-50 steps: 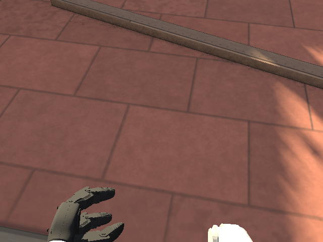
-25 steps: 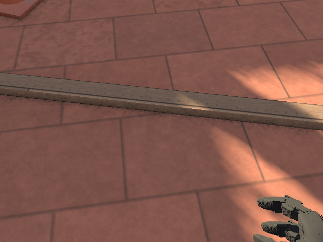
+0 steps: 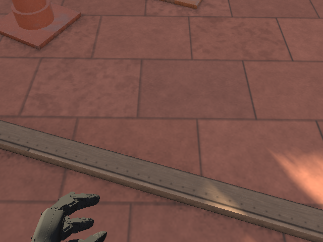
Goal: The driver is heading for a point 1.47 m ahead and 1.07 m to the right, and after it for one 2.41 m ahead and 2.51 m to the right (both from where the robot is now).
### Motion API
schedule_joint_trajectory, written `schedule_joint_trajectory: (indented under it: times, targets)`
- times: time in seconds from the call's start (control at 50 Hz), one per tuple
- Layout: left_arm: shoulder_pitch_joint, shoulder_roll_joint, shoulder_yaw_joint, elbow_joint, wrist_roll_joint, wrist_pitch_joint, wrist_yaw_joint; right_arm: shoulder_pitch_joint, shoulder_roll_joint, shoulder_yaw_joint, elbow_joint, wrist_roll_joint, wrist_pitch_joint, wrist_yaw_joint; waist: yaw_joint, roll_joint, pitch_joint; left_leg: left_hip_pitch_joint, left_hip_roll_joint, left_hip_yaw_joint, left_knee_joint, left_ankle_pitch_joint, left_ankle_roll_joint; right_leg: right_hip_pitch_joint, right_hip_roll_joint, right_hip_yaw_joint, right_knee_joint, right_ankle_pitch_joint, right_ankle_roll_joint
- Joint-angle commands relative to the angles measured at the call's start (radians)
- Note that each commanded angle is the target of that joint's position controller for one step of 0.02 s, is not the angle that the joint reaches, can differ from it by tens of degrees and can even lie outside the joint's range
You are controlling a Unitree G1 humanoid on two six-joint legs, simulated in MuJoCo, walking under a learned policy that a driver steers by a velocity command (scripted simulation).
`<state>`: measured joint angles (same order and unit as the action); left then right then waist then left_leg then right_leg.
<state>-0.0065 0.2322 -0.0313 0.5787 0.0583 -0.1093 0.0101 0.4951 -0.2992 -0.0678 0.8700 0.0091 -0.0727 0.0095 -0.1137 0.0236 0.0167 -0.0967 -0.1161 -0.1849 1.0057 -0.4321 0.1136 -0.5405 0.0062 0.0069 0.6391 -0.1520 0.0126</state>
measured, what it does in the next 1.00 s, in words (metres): walks ahead, turning right: left foot, then right foot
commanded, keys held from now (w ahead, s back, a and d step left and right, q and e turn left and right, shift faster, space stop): w+e+shift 1.00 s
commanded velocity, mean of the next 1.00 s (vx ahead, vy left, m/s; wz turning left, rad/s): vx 1.00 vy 0.00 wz -0.66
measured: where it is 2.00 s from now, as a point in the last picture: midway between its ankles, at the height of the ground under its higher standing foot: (294, 66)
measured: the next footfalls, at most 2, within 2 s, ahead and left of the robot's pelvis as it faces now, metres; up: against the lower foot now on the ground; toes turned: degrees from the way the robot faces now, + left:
left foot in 0.30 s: +0.46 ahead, +0.13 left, +0.00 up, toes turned -7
right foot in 0.74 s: +0.83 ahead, -0.19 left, +0.00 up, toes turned -29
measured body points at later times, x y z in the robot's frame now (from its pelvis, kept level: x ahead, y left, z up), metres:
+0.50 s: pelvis +0.46 +0.00 +0.02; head +0.46 +0.01 +0.47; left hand +0.64 +0.24 -0.09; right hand +0.44 -0.28 -0.09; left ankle +0.42 +0.13 -0.71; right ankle +0.42 -0.10 -0.58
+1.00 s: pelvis +0.88 -0.20 +0.02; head +0.90 -0.21 +0.47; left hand +1.03 +0.04 -0.11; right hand +0.96 -0.51 -0.02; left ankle +1.16 -0.17 -0.64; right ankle +0.79 -0.17 -0.71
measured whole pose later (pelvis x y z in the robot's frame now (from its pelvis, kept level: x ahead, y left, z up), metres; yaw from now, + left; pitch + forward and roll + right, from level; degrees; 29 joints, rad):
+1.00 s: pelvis +0.88 -0.20 +0.02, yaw -42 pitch +1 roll -1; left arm 0.49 0.28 0.06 0.83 0.00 -0.05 -0.01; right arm 0.01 -0.21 0.05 0.53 -0.05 -0.06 0.01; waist 0.09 0.01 0.02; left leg -0.78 0.13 -0.10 0.88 -0.08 -0.06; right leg -0.08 0.24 0.16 0.43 -0.33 -0.17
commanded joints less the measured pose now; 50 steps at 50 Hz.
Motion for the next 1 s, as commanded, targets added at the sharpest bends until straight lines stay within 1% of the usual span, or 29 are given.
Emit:
schedule_joint_trajectory:
  times: [0.02,0.04,0.06,0.1,0.16,0.2,0.24,0.28,0.3,0.32,0.34,0.36,0.4,0.48,0.54,0.58,0.62,0.64,0.7,0.72,0.74,0.76,0.78,0.8,0.82,0.84,0.86,0.9,1.0]
  targets:
    - [0.359,0.166,0.103,0.071,-0.011,0.01,0.003,-0.118,-0.07,0.005,-0.126,-0.028,-0.017,0.004,0.211,-0.145,-0.2,-0.704,0.095,0.061,0.39,0.125,-0.007,0.779,-0.34,0.681,-0.328,-0.453,-0.262]
    - [0.365,0.137,0.1,0.103,-0.008,0.009,-0.003,-0.194,-0.053,0.011,-0.152,-0.041,-0.018,0.013,0.198,-0.061,-0.112,-0.689,0.107,0.061,0.348,0.123,-0.015,0.652,-0.299,0.588,-0.343,-0.296,-0.265]
    - [0.396,0.124,0.096,0.137,-0.012,0.003,-0.002,-0.253,-0.034,0.017,-0.184,-0.059,-0.016,0.022,0.179,-0.054,-0.064,-0.68,0.123,0.054,0.303,0.093,-0.023,0.567,-0.264,0.525,-0.349,-0.193,-0.266]
    - [0.429,0.098,0.092,0.193,-0.032,-0.006,-0.003,-0.296,-0.001,0.032,-0.236,-0.076,-0.004,0.03,0.122,-0.122,-0.019,-0.694,0.165,0.069,0.208,0.01,-0.05,0.49,-0.235,0.478,-0.378,-0.077,-0.276]
    - [0.356,0.141,0.107,0.182,-0.042,-0.009,0.007,-0.425,-0.007,0.057,-0.326,-0.074,-0.003,0.049,0.073,-0.104,0.043,-0.585,0.218,0.099,-0.105,0.126,-0.095,0.28,-0.182,0.367,-0.479,-0.064,-0.253]
    - [0.297,0.213,0.132,0.161,-0.048,-0.005,-0.007,-0.388,-0.016,0.062,-0.304,-0.045,-0.005,0.07,0.041,-0.106,0.022,-0.152,0.141,0.18,-0.287,0.339,-0.111,0.001,-0.118,0.256,-0.546,-0.03,-0.217]
    - [0.321,0.26,0.146,0.161,-0.057,-0.006,-0.025,-0.322,-0.069,0.041,-0.265,-0.038,0.002,0.057,0.014,-0.069,0.01,0.015,0.125,0.197,-0.32,0.383,-0.116,-0.006,-0.138,0.25,-0.506,0.046,-0.197]
    - [0.384,0.264,0.143,0.182,-0.054,-0.004,-0.036,-0.186,-0.125,0.009,-0.214,-0.056,0.0,0.024,-0.049,0.017,-0.08,0.183,0.095,0.218,-0.388,0.289,-0.104,0.079,-0.07,0.191,-0.178,0.277,-0.158]
    - [0.387,0.246,0.137,0.187,-0.053,-0.007,-0.038,-0.059,-0.163,-0.008,-0.198,-0.077,-0.008,0.002,-0.123,0.032,-0.166,0.356,0.162,0.177,-0.377,0.222,-0.092,-0.003,-0.018,0.157,0.105,0.265,-0.133]
    - [0.379,0.117,0.107,0.157,-0.039,-0.006,-0.032,0.084,-0.242,-0.02,-0.194,-0.105,-0.016,-0.02,-0.14,0.215,-0.258,0.443,0.439,-0.161,-0.485,-0.162,-0.08,-0.119,0.044,0.127,0.518,-0.287,-0.116]
    - [0.487,0.098,0.1,0.113,-0.093,0.003,-0.023,0.021,-0.289,-0.031,-0.22,-0.096,-0.007,-0.025,-0.035,0.363,-0.332,0.407,0.615,-0.687,-0.773,-0.355,-0.023,-0.251,0.077,0.111,0.737,-0.318,-0.121]
    - [0.431,0.138,0.104,0.131,-0.067,0.026,-0.016,-0.101,-0.204,-0.02,-0.229,-0.078,0.001,-0.025,0.014,0.201,-0.171,0.299,0.569,-0.615,-0.784,-0.453,0.007,-0.326,-0.006,0.088,0.818,-0.209,-0.122]
    - [0.333,0.126,0.102,0.139,-0.041,0.047,-0.036,-0.174,-0.098,0.002,-0.216,-0.069,-0.008,-0.014,0.046,0.056,-0.016,0.117,0.472,-0.282,-0.747,-0.114,0.011,-0.319,-0.067,0.064,0.78,-0.122,-0.111]
    - [0.214,0.052,0.087,0.065,-0.036,0.099,-0.063,-0.116,-0.035,0.017,-0.12,-0.038,-0.046,-0.005,0.108,0.089,0.071,0.029,0.444,0.002,-0.8,0.23,-0.016,-0.404,-0.113,0.061,0.826,-0.135,-0.101]
    - [0.075,0.041,0.069,-0.026,-0.036,0.109,-0.057,-0.14,-0.002,0.026,-0.078,-0.045,-0.062,-0.003,0.16,0.064,0.119,-0.012,0.388,0.241,-0.874,0.447,-0.068,-0.449,-0.113,0.04,0.751,-0.107,-0.136]
    - [0.027,0.037,0.045,-0.065,-0.042,0.114,-0.083,-0.208,-0.046,0.02,-0.082,-0.039,-0.055,-0.013,0.193,0.052,0.149,-0.159,0.317,0.409,-0.955,0.477,-0.071,-0.237,-0.112,-0.055,0.43,-0.02,-0.148]
    - [0.066,0.07,0.061,-0.016,-0.019,0.104,-0.104,-0.172,-0.073,0.017,-0.067,-0.034,-0.061,-0.027,0.198,0.011,0.086,-0.115,0.305,0.479,-0.87,1.006,-0.059,0.011,-0.011,-0.19,0.378,0.145,-0.192]
    - [0.161,0.1,0.073,0.014,-0.028,0.1,-0.101,-0.18,-0.138,0.001,-0.09,-0.03,-0.054,-0.03,0.242,0.052,-0.01,-0.029,0.318,0.479,-0.749,1.311,-0.062,0.098,0.024,-0.201,0.343,0.127,-0.209]
    - [0.552,0.196,0.125,0.137,-0.036,0.092,-0.066,-0.221,-0.233,-0.037,-0.119,-0.031,-0.01,-0.035,0.42,0.059,-0.23,0.003,0.349,0.415,-0.126,1.365,-0.07,0.575,0.095,-0.136,0.094,0.095,-0.234]
    - [0.564,0.224,0.153,0.167,-0.044,0.093,-0.042,-0.218,-0.203,-0.039,-0.143,-0.016,0.0,-0.025,0.406,-0.084,-0.206,-0.313,0.23,0.416,0.262,0.779,-0.095,0.816,0.099,-0.048,-0.011,0.012,-0.276]
    - [0.499,0.28,0.174,0.184,-0.051,0.105,-0.031,-0.244,-0.069,-0.002,-0.155,-0.055,-0.004,-0.018,0.33,-0.27,-0.067,-0.571,0.107,0.384,0.663,-0.077,-0.108,0.791,0.049,0.044,0.051,0.085,-0.293]
    - [0.429,0.315,0.163,0.132,-0.059,0.101,-0.033,-0.171,0.026,0.03,-0.221,-0.07,-0.021,-0.02,0.206,-0.207,-0.126,-0.663,0.124,0.254,0.861,-0.122,-0.097,0.734,-0.03,0.274,0.091,0.362,-0.334]
    - [0.447,0.351,0.172,0.11,-0.049,0.104,-0.023,-0.141,0.004,0.04,-0.307,-0.064,-0.042,-0.015,0.17,-0.172,-0.292,-0.749,0.115,0.121,0.842,-0.062,-0.112,0.819,-0.181,0.615,-0.168,0.015,-0.473]
    - [0.418,0.306,0.169,0.1,-0.035,0.102,-0.006,-0.209,-0.041,0.042,-0.32,-0.069,-0.058,-0.016,0.175,-0.083,-0.177,-0.853,0.142,0.117,0.793,-0.024,-0.123,0.706,-0.226,0.82,-0.385,-0.335,-0.46]
    - [0.387,0.256,0.152,0.114,-0.039,0.089,-0.001,-0.286,-0.068,0.041,-0.318,-0.087,-0.053,-0.011,0.153,0.042,-0.052,-0.841,0.186,0.096,0.677,0.015,-0.121,0.539,-0.185,0.769,-0.407,-0.395,-0.401]
    - [0.382,0.254,0.147,0.124,-0.046,0.076,-0.001,-0.277,-0.042,0.052,-0.328,-0.094,-0.036,-0.013,0.112,0.014,-0.014,-0.817,0.197,0.089,0.614,-0.011,-0.133,0.412,-0.185,0.765,-0.388,-0.324,-0.415]
    - [0.373,0.234,0.139,0.123,-0.049,0.065,-0.002,-0.282,-0.057,0.056,-0.318,-0.095,-0.007,-0.019,0.091,0.061,0.035,-0.744,0.233,0.089,0.492,-0.057,-0.153,0.269,-0.165,0.712,-0.403,-0.274,-0.414]
    - [0.358,0.206,0.124,0.133,-0.039,0.034,-0.004,-0.389,-0.06,0.059,-0.359,-0.079,0.019,-0.019,0.078,0.095,0.112,-0.659,0.264,0.089,0.262,0.037,-0.189,0.07,-0.098,0.611,-0.457,-0.202,-0.392]
    - [0.357,0.235,0.143,0.149,-0.074,0.022,-0.021,-0.498,-0.014,0.08,-0.369,-0.033,0.016,0.007,0.143,0.011,0.03,-0.269,0.182,0.182,-0.285,0.563,-0.169,0.08,0.045,0.356,-0.427,0.237,-0.277]
Velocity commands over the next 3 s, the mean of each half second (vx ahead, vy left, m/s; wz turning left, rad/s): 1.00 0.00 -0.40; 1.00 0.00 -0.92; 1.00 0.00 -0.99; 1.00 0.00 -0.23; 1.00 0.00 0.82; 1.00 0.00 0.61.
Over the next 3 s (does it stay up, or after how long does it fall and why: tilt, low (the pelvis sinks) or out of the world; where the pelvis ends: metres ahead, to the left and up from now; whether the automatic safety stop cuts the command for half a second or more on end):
stays up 1.81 -1.73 0.01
